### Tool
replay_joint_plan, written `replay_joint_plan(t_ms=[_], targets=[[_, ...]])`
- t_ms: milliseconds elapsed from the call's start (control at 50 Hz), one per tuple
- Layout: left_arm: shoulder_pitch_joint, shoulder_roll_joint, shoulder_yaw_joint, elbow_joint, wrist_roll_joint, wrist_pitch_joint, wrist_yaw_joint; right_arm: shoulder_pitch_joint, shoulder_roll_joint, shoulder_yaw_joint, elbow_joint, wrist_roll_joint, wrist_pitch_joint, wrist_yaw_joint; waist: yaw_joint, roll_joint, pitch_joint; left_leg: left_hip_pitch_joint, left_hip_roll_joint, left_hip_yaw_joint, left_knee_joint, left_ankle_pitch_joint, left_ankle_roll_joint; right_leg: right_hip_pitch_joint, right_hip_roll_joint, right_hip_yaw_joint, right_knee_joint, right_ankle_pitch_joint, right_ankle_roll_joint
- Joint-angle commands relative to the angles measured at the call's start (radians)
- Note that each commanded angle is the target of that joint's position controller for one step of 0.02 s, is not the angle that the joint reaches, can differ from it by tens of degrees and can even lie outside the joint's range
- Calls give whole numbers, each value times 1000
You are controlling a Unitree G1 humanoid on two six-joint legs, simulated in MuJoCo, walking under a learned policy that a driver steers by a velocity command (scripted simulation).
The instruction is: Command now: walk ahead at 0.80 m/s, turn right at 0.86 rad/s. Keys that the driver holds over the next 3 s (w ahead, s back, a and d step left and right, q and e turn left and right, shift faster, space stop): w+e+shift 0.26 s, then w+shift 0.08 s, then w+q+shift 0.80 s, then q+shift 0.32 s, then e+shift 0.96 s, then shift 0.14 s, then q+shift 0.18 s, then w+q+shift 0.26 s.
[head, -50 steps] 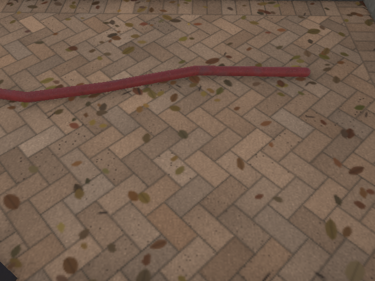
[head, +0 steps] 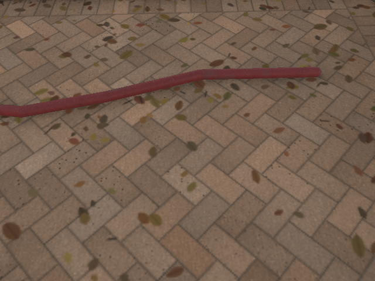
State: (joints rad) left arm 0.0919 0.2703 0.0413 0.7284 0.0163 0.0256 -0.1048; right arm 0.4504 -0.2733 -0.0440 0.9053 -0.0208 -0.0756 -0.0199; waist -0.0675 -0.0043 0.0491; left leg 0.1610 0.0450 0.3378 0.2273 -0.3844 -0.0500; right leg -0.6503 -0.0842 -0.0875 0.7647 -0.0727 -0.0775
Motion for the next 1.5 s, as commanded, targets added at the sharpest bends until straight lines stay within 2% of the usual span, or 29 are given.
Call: replay_joint_plan(t_ms=[20, 60, 80, 100, 120, 220, 420, 560, 620, 660, 680, 700, 740, 780, 840, 940, 1000, 1020, 1040, 1100, 1180, 1260, 1280, 1340, 1360, 1400, 1420, 1440, 1500], targets=[[-12, 75, 24, -69, 1, 0, 12, -70, -165, -44, -38, -12, 3, -20, 96, 115, 62, -111, 240, -25, 43, 680, 129, 145, 61, -65, -47, -162, -85], [326, 141, 63, 30, -3, 5, 44, -187, -225, -59, -71, -6, 17, -13, 283, 112, -115, -206, 274, -25, 476, 1152, 116, 508, 124, -53, 31, -234, -165], [492, 205, 96, 97, -3, -2, 68, -154, -219, -56, -79, -17, 35, -2, 334, -32, -205, -404, 210, -12, 863, 827, 90, 771, 147, 59, -134, -485, -200], [338, 316, 109, 72, -2, -2, 79, -52, -35, -13, -136, -35, 26, 21, 152, -356, -190, -924, 9, -112, 1232, -175, 15, 1021, -106, 601, -293, -641, -321], [318, 308, 111, 9, -25, -3, 83, -228, -121, -23, -199, -25, 0, 20, 220, -217, -226, -1063, -44, -335, 1284, -109, -7, 993, -157, 872, -454, -480, -341], [148, 183, 70, 6, -25, -36, 86, -169, -166, -33, -157, -34, 38, 10, 37, -18, -6, -740, 109, -409, 891, 63, -25, 466, -20, 496, -506, -190, -254], [371, 157, 41, 129, -17, -125, 112, -478, -74, -21, -206, -8, 21, 87, 145, -31, 33, -707, 25, -304, 396, 820, 65, 414, 65, 350, -507, -126, -139], [571, 182, 28, 259, 44, -134, 156, -645, -107, -28, -254, -7, -8, 61, 223, -1, 171, -995, -53, -314, 221, 610, 170, 895, -22, 214, -375, 439, -69], [441, 167, 14, 257, 28, -128, 171, -212, -123, -39, -96, -14, -1, 58, 1, -41, -56, -440, -93, -239, 190, 775, 197, 806, 12, 97, 37, 796, 10], [153, 187, 28, 213, 15, -120, 175, 284, -188, -80, 69, -8, 21, 57, -307, 101, -132, -40, -13, -321, 57, 845, 323, 547, 144, 12, 833, 575, 61], [34, 120, 12, 159, 27, -131, 154, 316, -183, -76, 120, -8, 29, 62, -260, 216, -58, 184, 5, -324, 146, 803, 320, 109, 252, -24, 1119, -424, 39], [171, 73, -15, 83, -24, -150, 150, 283, -236, -76, 111, -22, 13, 59, -79, 335, -169, 580, 193, -626, 444, 1197, 409, -293, 172, 160, 1124, -553, 72], [119, 165, -25, 44, -3, -166, 142, 174, -211, -85, 71, -16, 5, 19, -83, 31, -261, 584, 332, -1035, 171, 355, 545, -515, 46, 305, 921, -395, 81], [52, 160, -22, 41, 65, -151, 109, -8, -182, -61, 49, -2, 2, -3, 73, -79, -1, -8, 221, -1023, 23, 336, 481, -281, 20, 253, 642, -329, 98], [-73, 105, -44, -25, 61, -116, 88, -86, -168, -46, 19, 5, -25, 10, 130, -92, 163, -651, 73, -805, -99, 478, 410, 162, -11, 146, 175, -227, 159], [-53, 87, -36, -47, 7, -119, 96, -36, -201, -81, 19, 43, -34, 44, 80, -2, 16, -578, -49, -712, 39, 733, 247, 561, 90, 85, -146, 164, 99], [365, 218, 29, 47, 24, -130, 132, -90, -206, -79, 5, 20, -32, 44, 313, -1, -234, -585, -125, -646, 719, 826, 169, 974, 43, 148, -166, -97, 67], [503, 268, 43, 72, 54, -131, 143, -95, -21, -35, -33, 13, -32, 31, 306, -186, -331, -726, -180, -567, 1133, -119, 179, 1088, -270, 464, -204, -313, 26], [386, 310, 54, 57, 52, -125, 131, 19, -35, -27, -116, 61, -23, 21, 152, -361, -406, -887, -163, -479, 1267, -118, 186, 1063, -428, 1030, -473, -540, -58], [183, 96, 26, 56, 40, -124, 112, -144, -75, -30, -98, 6, 31, 39, 124, -47, -36, -938, 0, -420, 1187, 91, 176, 675, -266, 579, -509, -443, -45], [241, 25, 5, 150, 0, -150, 107, -285, -7, -11, -205, -2, 73, 67, 62, -71, 40, -942, 58, -370, 1080, 109, 147, 556, -193, 180, -547, 183, 16], [102, 67, 13, 125, -14, -167, 112, -366, -22, 9, -269, -6, 64, 91, 4, -70, 46, -707, -6, -245, 578, 405, 131, 444, -82, -114, -557, 465, 48], [0, 191, 50, 50, -45, -155, 142, -301, -72, -20, -250, 84, 40, 81, -10, -101, -4, -617, -28, -248, 505, 475, 104, 461, -57, -129, -509, 530, 53], [26, 268, 77, 14, -63, -133, 171, -152, -160, -60, -226, 51, 54, 83, -95, -114, -158, -328, -119, -211, 455, 455, 130, 523, -112, -106, -238, 888, 62], [14, 255, 77, -1, -71, -127, 165, 5, -219, -92, -186, 45, 73, 75, -164, -96, -224, -140, -126, -243, 438, 492, 171, 467, -109, -86, -25, 835, 76], [49, 73, 27, -7, -18, -138, 127, 5, -280, -107, -181, 51, 92, 34, -120, 296, -125, 75, -23, -488, 327, 966, 287, 93, 141, -62, 665, -555, 152], [295, 64, 8, -49, -14, -153, 112, -120, -340, -87, -278, -28, 53, 44, 61, 338, -380, 245, 255, -997, 299, 1139, 536, -86, 182, 176, 895, -636, 163], [254, 196, 25, -65, -20, -156, 109, -188, -317, -101, -343, -21, 51, 58, 9, 143, -494, 224, 283, -1113, 170, 768, 567, -82, 153, 269, 880, -535, 143], [185, 228, 42, -47, -22, -113, 144, -342, -196, -62, -366, 38, 35, 50, 109, -103, -205, -235, 195, -904, 125, 650, 436, -14, 41, 232, 662, -379, 156]])
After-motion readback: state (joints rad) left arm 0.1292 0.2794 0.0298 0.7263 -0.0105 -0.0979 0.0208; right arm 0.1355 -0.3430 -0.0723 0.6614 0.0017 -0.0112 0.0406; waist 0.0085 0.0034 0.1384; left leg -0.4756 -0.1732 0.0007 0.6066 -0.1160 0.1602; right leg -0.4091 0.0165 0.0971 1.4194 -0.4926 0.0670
